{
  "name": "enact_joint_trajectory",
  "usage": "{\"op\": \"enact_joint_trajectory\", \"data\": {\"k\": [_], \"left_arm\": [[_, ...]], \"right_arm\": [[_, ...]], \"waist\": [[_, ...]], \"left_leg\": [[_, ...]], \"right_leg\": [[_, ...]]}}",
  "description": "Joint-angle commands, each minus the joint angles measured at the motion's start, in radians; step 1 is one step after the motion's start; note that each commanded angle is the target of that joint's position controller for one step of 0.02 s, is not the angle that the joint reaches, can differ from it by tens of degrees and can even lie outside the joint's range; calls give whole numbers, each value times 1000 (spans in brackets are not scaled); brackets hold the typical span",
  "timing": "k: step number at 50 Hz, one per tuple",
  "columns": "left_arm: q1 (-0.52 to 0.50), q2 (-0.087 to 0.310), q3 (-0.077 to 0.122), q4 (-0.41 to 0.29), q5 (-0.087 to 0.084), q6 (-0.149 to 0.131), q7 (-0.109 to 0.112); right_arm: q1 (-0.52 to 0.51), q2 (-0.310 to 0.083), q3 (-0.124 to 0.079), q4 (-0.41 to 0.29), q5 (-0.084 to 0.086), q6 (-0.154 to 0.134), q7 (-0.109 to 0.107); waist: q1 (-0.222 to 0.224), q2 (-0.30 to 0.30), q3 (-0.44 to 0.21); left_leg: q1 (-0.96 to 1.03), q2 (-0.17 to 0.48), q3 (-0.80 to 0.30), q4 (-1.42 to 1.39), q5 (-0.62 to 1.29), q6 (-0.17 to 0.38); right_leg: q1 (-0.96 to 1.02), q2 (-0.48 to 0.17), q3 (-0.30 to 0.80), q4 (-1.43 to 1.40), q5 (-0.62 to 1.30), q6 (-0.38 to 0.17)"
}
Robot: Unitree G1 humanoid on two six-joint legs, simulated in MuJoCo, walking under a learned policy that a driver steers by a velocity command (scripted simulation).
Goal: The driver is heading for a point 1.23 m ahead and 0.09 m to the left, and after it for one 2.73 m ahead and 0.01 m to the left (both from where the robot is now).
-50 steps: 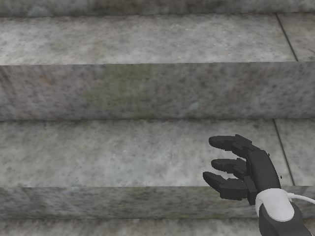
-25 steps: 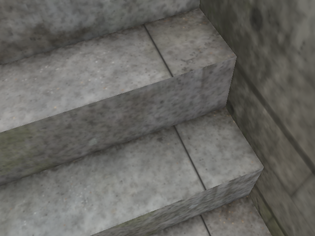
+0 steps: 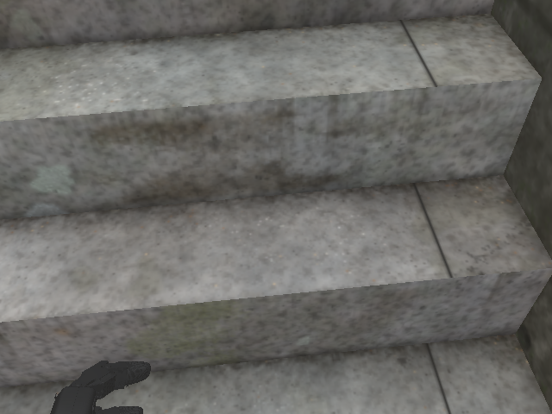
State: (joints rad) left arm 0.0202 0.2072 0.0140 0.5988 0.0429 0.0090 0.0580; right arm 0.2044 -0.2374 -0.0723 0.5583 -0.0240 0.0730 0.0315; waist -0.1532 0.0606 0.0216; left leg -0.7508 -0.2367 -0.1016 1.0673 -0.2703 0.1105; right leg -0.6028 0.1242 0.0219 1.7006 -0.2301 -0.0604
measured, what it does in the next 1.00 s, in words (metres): climbs: right foot 0.22 m lower, then left foot 0.22 m higher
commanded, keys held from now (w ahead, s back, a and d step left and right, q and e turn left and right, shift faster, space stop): w+q+shift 0.28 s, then w+shift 0.16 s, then w+e+shift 0.14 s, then e+shift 0.42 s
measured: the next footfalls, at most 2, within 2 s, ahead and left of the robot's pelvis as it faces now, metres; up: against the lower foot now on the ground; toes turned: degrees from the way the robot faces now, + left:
right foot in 0.18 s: -0.05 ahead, -0.07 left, -0.22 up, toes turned +7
left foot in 0.48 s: +0.15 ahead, +0.38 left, +0.00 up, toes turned +30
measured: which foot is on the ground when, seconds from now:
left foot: down 0.00-0.06, up 0.08-0.46, down 0.48-0.92, up 0.94-1.00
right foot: up 0.00-0.16, down 0.18-0.50, up 0.52-0.92, down 0.94-1.00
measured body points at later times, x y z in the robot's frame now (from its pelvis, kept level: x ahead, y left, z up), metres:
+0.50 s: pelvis +0.07 +0.16 -0.14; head +0.15 +0.18 +0.31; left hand -0.12 +0.36 -0.25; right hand +0.44 +0.15 -0.18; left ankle +0.12 +0.35 -0.65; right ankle -0.09 -0.08 -0.85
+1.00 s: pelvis +0.18 +0.22 +0.09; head +0.23 +0.19 +0.53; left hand +0.53 +0.36 +0.09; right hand +0.09 -0.07 -0.04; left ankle +0.12 +0.39 -0.48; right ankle +0.12 +0.14 -0.65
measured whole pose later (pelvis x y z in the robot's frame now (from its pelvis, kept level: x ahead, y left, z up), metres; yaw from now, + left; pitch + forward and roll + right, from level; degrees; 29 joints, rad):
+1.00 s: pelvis +0.18 +0.22 +0.09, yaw +4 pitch +4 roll +3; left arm -0.23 0.21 0.00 0.53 0.03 0.06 0.00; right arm 0.55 -0.33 -0.10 0.79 -0.06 -0.01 -0.08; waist -0.24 0.03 0.02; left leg -0.71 0.04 -0.04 1.54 -0.40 -0.01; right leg -0.20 0.02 0.01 0.46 -0.37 -0.10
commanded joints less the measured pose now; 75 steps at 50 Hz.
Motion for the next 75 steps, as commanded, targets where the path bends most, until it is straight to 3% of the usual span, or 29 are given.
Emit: {"op": "enact_joint_trajectory", "data": {"k": [1, 4, 5, 6, 9, 12, 13, 17, 22, 24, 25, 26, 27, 29, 32, 34, 37, 40, 45, 47, 48, 49, 55, 61, 65, 67, 68, 70, 75], "left_arm": [[324, 189, 55, 39, -11, -17, 16], [459, 92, 24, 67, -31, -5, 2], [187, 17, 14, 57, -50, -4, 4], [-119, -56, -11, -41, 0, -34, -39], [47, 70, 31, 5, 39, -116, -44], [323, 259, 91, 104, 78, -215, -37], [252, 431, 168, 25, 60, -243, -15], [336, 304, 112, 103, 34, -258, 15], [474, 148, 68, 374, 19, -197, -7], [376, 182, 61, 359, -104, -190, -2], [242, 370, 84, 268, -160, -180, -63], [145, 421, 103, 144, -202, -160, -132], [182, 353, 100, 117, -116, -153, -169], [18, 119, 69, -44, -82, -152, -152], [21, 18, 23, -128, 3, -80, -111], [-218, 55, 17, -223, -25, -75, -130], [-304, 28, 18, -245, -11, -20, -161], [-326, -58, -10, -229, 6, 29, -204], [170, 91, 8, -97, -7, 85, -46], [95, 161, 53, 13, -19, 95, -43], [-47, 224, 49, -1, 4, 69, -50], [-24, 235, 67, 17, -18, 64, -46], [20, 175, 86, 37, -26, -40, -65], [291, 249, 125, 129, -19, -32, 0], [256, 319, 137, 113, -42, -24, -11], [30, 195, 111, -6, -55, -68, -81], [31, 139, 104, 1, 10, -70, -89], [201, 69, 70, 21, 17, -4, -80], [229, 36, 71, 15, 26, 93, -15]], "right_arm": [[-294, -8, 8, -182, -9, -27, 0], [-237, 1, -10, -114, -7, -26, -38], [-14, 9, -22, -43, 13, -31, -54], [141, 11, -23, 2, -11, -16, -81], [-171, -2, -2, -103, 7, -10, -77], [-230, 20, 38, -124, -58, -64, -63], [-285, -21, 39, -244, -23, -35, -69], [-623, -133, -20, -231, -39, -59, -33], [-691, 80, 75, -304, -16, -75, -47], [-282, 86, 101, -217, 59, -56, 8], [179, -41, 11, -93, 62, -41, -22], [528, -215, -78, 23, 46, -33, -105], [522, -360, -124, 77, 68, -19, -162], [145, -295, -108, 56, -40, -24, -177], [-10, -11, -10, 147, -73, -53, -191], [265, -25, -15, 229, -49, -87, -247], [449, -34, -16, 258, -35, -138, -298], [490, 10, 20, 259, -40, -180, -293], [-5, -228, -25, 82, -7, -196, -146], [173, -171, -45, 122, -38, -122, -107], [304, -47, -15, 147, -58, -85, -76], [337, 8, 11, 130, -37, -76, -69], [60, -60, 15, 10, 5, -73, -143], [-299, 44, 86, -229, -66, -52, -110], [75, 17, 65, -67, 60, -46, -109], [128, -155, 9, -50, -18, -54, -147], [5, -114, 12, -65, -29, -67, -155], [-166, 39, 39, 2, -3, -55, -145], [-184, 14, 34, 35, -17, -109, -112]], "waist": [[164, 108, 48], [278, -155, 65], [150, -568, 34], [-25, -658, -105], [32, 162, -31], [169, -17, -143], [140, -401, -220], [260, 133, 84], [260, -109, 232], [94, -216, -135], [-179, -320, -488], [-360, -42, -791], [-246, 59, -1059], [-13, 8, -732], [109, 35, -235], [-58, 139, -214], [-73, -55, -130], [-43, 39, -11], [293, -85, -193], [180, -240, -58], [0, -199, 3], [2, -228, -135], [127, -193, -28], [195, -138, -45], [12, -205, -416], [-88, 458, -620], [3, 366, -588], [243, 74, -154], [225, -8, -1]], "left_leg": [[-394, 91, -393, -462, -153, 30], [-348, -161, -5, -39, -275, -271], [-137, -136, 42, 739, -356, -127], [-2, -125, -86, 1145, -382, -49], [-370, -116, -66, 1039, -218, -24], [-904, 102, 17, 1271, -246, -38], [-902, 270, -169, 1265, -326, -53], [-972, 314, -247, 1036, -272, -15], [-925, 317, 98, 754, -572, 13], [165, 197, 291, 58, -226, 44], [959, 98, 247, -6, 73, -38], [1316, 421, -417, -314, 610, 11], [1303, 716, -974, -455, 964, 75], [997, 545, -582, -396, 621, 138], [849, 440, -189, -224, 475, 105], [1095, 457, -166, -304, 929, 94], [922, 507, -241, -495, 856, 61], [689, 473, -183, -655, 670, 24], [137, 432, 44, -381, 1241, -4], [-9, 190, 92, 291, -231, -63], [-255, 188, 110, 788, -277, -68], [-386, 178, 163, 1011, -300, -139], [-474, 202, 148, 1084, -149, -149], [-645, 257, 47, 952, -244, -77], [480, 124, 160, 195, -352, 27], [789, 542, -612, -364, 185, 250], [663, 581, -685, -411, 219, 287], [316, 531, -343, -135, -28, 181], [152, 525, -135, -229, -108, 107]], "right_leg": [[373, -29, 55, -208, -135, -30], [629, -90, -111, -1394, 237, -97], [474, -221, -63, -1529, 571, -82], [285, -169, -174, -1515, 567, -44], [531, -264, 10, -1322, 490, -64], [1140, -475, 115, -1258, 688, -111], [1097, -787, 512, -1443, 72, -250], [921, -669, 327, -1598, -272, -171], [922, -508, -186, -1668, 1127, -41], [509, -419, -186, -1553, 1964, -69], [275, -333, -202, -1284, 1656, -143], [139, -221, -136, -798, 772, -23], [213, 52, 193, -79, -34, 32], [-189, -1, 318, 508, 186, 40], [-491, -57, 184, 583, 78, 74], [-589, -16, 159, 491, -246, 137], [-403, -58, 191, 130, -290, 114], [-312, -94, 159, -173, -302, 91], [721, -211, 111, -1082, -17, -59], [805, -218, 71, -1670, 477, -120], [777, -272, -9, -1339, 848, -57], [889, -407, -12, -1133, 1521, -126], [507, -300, 131, -1314, 760, -125], [630, -324, 396, -1412, 668, -198], [407, -241, 185, -1226, 1731, -61], [10, 71, 150, -449, 216, 61], [-64, 72, 234, -28, -120, 102], [-151, -55, 230, -69, -78, 49], [-210, -11, 81, 171, 128, 45]]}}
Velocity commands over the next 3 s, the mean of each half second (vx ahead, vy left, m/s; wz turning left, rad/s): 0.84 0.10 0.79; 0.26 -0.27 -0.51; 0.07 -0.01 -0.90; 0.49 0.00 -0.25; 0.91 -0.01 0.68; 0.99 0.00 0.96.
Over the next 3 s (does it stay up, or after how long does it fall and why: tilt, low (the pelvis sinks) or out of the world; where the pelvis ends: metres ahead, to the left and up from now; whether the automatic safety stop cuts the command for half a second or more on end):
stays up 0.75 -0.09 0.67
